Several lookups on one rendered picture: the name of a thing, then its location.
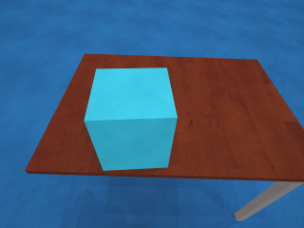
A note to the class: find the carton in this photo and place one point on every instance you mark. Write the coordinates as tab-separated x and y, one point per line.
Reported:
131	117

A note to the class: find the table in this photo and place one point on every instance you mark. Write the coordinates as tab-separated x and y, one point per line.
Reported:
232	124

